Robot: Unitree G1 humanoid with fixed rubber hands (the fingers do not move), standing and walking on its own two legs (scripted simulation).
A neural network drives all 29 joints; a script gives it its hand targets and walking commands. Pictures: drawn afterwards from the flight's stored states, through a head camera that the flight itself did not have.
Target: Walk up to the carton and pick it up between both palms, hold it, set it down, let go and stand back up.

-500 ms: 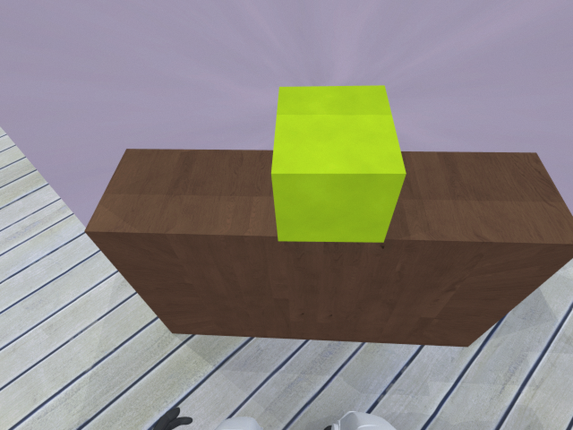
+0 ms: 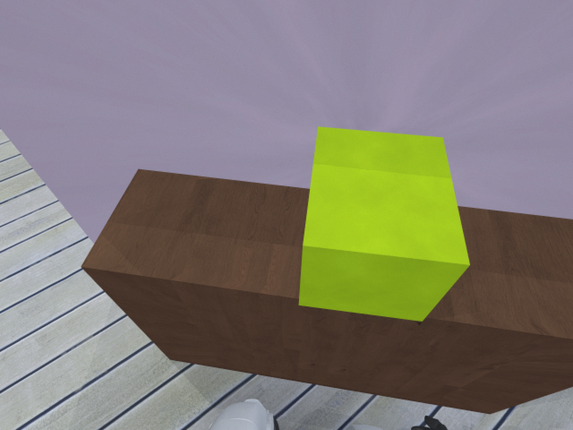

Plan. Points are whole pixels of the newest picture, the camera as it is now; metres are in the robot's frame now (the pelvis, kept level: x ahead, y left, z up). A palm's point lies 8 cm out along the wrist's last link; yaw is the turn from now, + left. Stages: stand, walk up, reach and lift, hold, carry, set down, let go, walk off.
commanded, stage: walk up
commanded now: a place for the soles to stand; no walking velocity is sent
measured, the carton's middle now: (369, 222) +0.44 -0.10 -0.02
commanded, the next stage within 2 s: none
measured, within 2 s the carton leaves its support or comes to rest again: neither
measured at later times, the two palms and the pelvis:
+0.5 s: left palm out of the picture +0.10 +0.22 -0.11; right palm out of the picture +0.02 -0.27 -0.12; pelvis +0.03 -0.01 +0.02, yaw -5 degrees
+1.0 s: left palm out of the picture +0.08 +0.24 -0.11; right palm out of the picture +0.03 -0.26 -0.12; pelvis +0.02 +0.00 +0.02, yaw -11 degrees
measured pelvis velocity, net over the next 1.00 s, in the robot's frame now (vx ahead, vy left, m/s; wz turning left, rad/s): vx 0.02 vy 0.00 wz -0.18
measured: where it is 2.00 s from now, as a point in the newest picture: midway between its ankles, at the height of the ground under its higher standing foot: outside the picture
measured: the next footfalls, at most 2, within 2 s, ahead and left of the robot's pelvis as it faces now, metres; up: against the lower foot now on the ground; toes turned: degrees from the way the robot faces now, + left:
right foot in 0.12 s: +0.04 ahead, -0.15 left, +0.00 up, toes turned -13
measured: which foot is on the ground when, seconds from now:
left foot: down 0.00-1.00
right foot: up 0.00-0.10, down 0.12-1.00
